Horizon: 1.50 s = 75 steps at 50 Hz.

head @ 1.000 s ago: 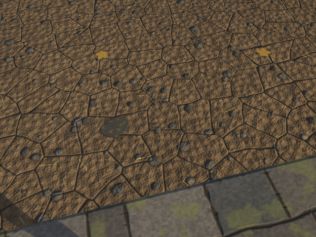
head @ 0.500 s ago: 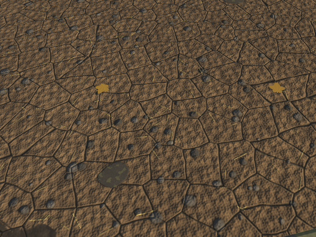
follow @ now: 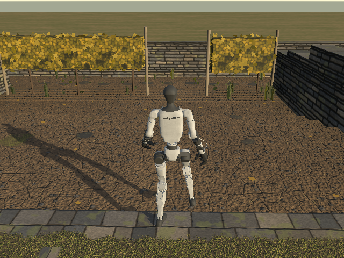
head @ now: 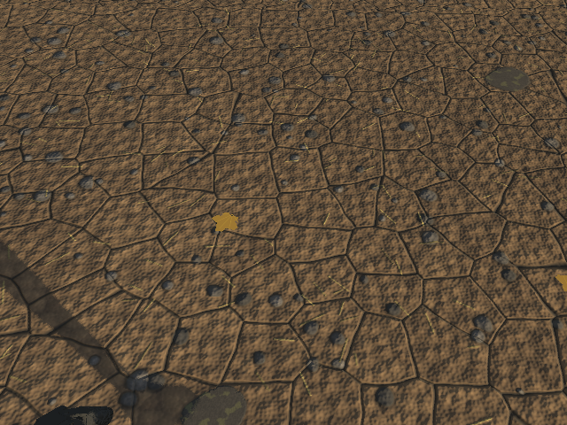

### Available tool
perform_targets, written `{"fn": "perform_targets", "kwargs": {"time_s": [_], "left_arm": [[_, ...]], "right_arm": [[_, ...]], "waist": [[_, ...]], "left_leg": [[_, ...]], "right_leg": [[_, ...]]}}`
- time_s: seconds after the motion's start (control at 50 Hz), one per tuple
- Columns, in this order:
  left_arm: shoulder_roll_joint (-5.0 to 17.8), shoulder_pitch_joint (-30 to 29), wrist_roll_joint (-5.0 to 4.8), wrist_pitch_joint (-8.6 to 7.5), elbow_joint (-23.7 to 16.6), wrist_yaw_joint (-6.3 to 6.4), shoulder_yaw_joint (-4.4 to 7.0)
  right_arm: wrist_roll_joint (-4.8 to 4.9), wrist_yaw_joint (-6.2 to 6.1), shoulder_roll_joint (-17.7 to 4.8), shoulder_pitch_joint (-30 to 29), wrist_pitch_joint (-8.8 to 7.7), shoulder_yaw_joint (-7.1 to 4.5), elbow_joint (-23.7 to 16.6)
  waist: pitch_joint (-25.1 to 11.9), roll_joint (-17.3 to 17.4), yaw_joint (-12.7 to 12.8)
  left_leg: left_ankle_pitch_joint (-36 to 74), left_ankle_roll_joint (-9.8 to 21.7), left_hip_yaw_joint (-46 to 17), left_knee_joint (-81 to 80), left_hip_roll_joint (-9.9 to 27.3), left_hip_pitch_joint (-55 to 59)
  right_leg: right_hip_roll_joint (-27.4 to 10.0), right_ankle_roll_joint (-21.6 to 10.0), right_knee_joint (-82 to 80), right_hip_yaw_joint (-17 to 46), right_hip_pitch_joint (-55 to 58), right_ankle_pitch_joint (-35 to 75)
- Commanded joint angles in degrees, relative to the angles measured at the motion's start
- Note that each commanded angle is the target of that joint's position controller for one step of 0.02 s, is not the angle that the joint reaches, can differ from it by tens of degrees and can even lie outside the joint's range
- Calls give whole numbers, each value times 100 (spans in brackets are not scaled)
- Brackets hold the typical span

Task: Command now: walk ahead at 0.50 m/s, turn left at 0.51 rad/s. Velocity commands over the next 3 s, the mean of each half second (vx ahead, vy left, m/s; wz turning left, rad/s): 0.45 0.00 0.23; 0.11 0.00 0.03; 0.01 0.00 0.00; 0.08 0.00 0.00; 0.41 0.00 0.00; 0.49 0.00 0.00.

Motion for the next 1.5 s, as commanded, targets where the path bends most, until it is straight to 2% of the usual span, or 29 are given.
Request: {"fn": "perform_targets", "kwargs": {"time_s": [0.02,0.08,0.16,0.2,0.22,0.24,0.26,0.28,0.3,0.32,0.34,0.38,0.42,0.48,0.54,0.64,0.66,0.68,0.7,0.72,0.74,0.78,0.82,0.86,0.92,0.94,1.0,1.26,1.5], "left_arm": [[266,-1396,175,-292,-747,-145,-15],[154,-811,44,-202,-563,-222,-56],[457,-239,-99,18,-364,-62,69],[708,1227,-108,-5,174,15,229],[818,2307,-48,0,555,-1,261],[901,3056,147,-39,893,-90,148],[1190,3066,55,91,1101,-95,211],[1430,3116,-54,271,1110,-88,318],[855,2518,-120,381,1113,-47,172],[1005,1695,3,257,873,44,158],[778,1029,56,97,731,85,45],[123,874,92,-73,925,99,-188],[214,1152,100,-68,1062,253,-205],[220,1642,25,80,1316,440,-234],[383,1931,-123,196,1440,520,-173],[214,1918,-58,422,1523,546,-148],[304,1853,0,401,1445,519,-118],[14,2397,112,320,1466,442,-193],[-118,2558,82,288,1541,365,-284],[184,2343,-31,366,1483,304,-185],[244,1886,-83,490,1340,339,-127],[40,1582,-14,751,1265,418,-125],[-197,1663,41,853,1347,464,-177],[-250,1810,85,828,1475,425,-175],[110,1561,234,841,1308,451,-119],[464,1338,143,829,1301,493,-37],[136,865,110,655,1300,518,-124],[117,1055,-18,583,1649,427,-135],[67,972,-8,631,1897,421,-157]], "right_arm": [[61,-234,-781,360,44,-173,-129],[12,-228,-896,20,75,-211,-243],[99,-276,-748,73,132,-224,-179],[70,-159,-704,-2,154,-173,-47],[49,-42,-487,98,103,-109,54],[15,121,252,919,9,55,303],[92,128,374,1882,-121,150,285],[253,70,-106,1919,-205,116,195],[274,-48,-283,824,-172,73,-100],[417,-147,-565,140,-156,37,-313],[282,-203,-691,-403,-70,45,-466],[-58,-114,-610,-610,-36,-36,-315],[-256,-59,-359,-1148,-137,-17,-520],[-176,36,200,-1441,-155,135,-634],[-136,163,116,-1979,-103,99,-730],[-214,307,-36,-1749,-117,17,-694],[-279,268,-280,-1211,-150,-60,-526],[-332,225,-654,-619,-107,-142,-340],[-278,206,-284,-443,-27,-41,-262],[-214,187,-10,-606,34,48,-184],[-187,171,9,-1145,77,70,-246],[-239,177,-123,-2049,148,43,-411],[-332,148,-389,-2291,247,-66,-446],[-271,122,-297,-2210,291,-52,-343],[-253,133,-92,-1774,234,13,-29],[-184,114,-168,-1654,229,-29,-57],[-192,12,-130,-1578,201,-41,115],[-105,-34,-217,-1270,255,-109,797],[-96,-95,-321,-1571,366,-105,1283]], "waist": [[699,605,-217],[547,767,-49],[647,825,113],[22,428,773],[-414,90,1181],[-1053,-1490,1059],[-1238,-3192,497],[-1659,-2599,534],[-995,-648,521],[-561,-617,370],[66,-221,262],[394,-27,3],[624,-497,231],[37,-561,360],[46,-221,592],[-90,-117,301],[-416,112,83],[-1266,764,230],[-1895,1294,64],[-1729,1108,183],[-985,751,313],[-248,590,648],[-101,897,772],[-235,849,889],[200,620,793],[479,29,522],[553,-407,417],[97,175,501],[319,121,475]], "left_leg": [[897,992,-1285,-73,1228,-125],[84,586,-888,207,938,-1718],[394,196,-999,1596,950,-143],[1268,-55,-495,3610,697,-16],[358,-296,-221,5344,405,-1160],[-2928,-471,-359,7821,-212,-3421],[-2867,-613,-189,9115,-7,-4484],[-2364,-705,15,9650,68,-4917],[-1247,-567,718,8775,493,-5305],[-262,-416,634,8208,812,-5232],[91,-386,539,7800,1153,-4947],[705,-111,240,6053,1395,-4118],[1578,-439,898,3647,1188,-3267],[2498,-615,1142,1585,890,-2336],[3018,-520,1247,756,629,-2015],[2493,-84,1212,-115,516,-1447],[4316,168,923,-343,788,-321],[6597,897,-22,277,1821,1824],[7515,1736,-958,225,2884,2436],[6229,1701,-1203,-92,2848,1858],[4909,1380,-969,-397,2538,936],[2804,839,-429,-974,2052,-716],[1502,647,19,-1300,1652,-1654],[464,491,265,-1290,1455,-1941],[-1090,-160,451,-1149,1109,-2217],[-660,-317,776,-972,834,-1696],[667,-376,979,-323,758,-780],[2797,-390,1006,2,853,-142],[2645,-432,1017,-101,880,-39]], "right_leg": [[177,-48,-1093,-161,-647,1644],[363,-68,-1254,-322,1578,2567],[-308,85,-2451,117,1448,2412],[-301,73,-3015,-360,2985,2689],[-478,-9,-2437,-270,4671,2215],[-832,-111,-329,-12,6818,3631],[-1196,-311,-445,1148,6822,4567],[-1836,-1084,-1301,2388,6660,2090],[-1710,-1118,-2721,3071,5653,-1393],[-2095,-1531,-3143,3642,4673,-2183],[-2150,-1461,-3091,3597,3580,-1407],[-1258,-905,-2585,1756,2282,244],[-443,-771,-2967,363,1733,2118],[-337,-674,-2838,-136,2427,3668],[-460,-460,-2788,-129,2930,3493],[-484,-418,-1685,19,3631,3740],[-231,-251,-1057,-87,3154,3581],[59,80,6,-47,1743,1497],[580,415,1405,-257,1080,-3100],[448,415,1616,-219,899,-4148],[310,427,1580,-309,809,-3981],[120,439,583,-483,1435,-3492],[271,388,-370,-780,2415,-2706],[377,254,-1172,-918,3180,-1390],[26,-27,-1823,-586,3205,-1684],[-34,-178,-2099,-428,2269,-2811],[5,-83,-2522,-354,1694,-2896],[115,-155,-2103,-546,2799,86],[169,-165,-2245,-613,2887,158]]}}
Next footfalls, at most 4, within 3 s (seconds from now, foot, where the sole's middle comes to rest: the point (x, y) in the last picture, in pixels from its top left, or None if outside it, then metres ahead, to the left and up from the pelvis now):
0.22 right None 0.30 -0.22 -0.92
0.64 left None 0.53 -0.03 -0.92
0.92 right None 0.49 -0.27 -0.92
2.08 left None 0.57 -0.02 -0.92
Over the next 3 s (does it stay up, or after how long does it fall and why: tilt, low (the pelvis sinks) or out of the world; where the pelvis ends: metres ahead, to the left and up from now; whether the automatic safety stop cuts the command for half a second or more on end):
stays up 0.99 -0.08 -0.14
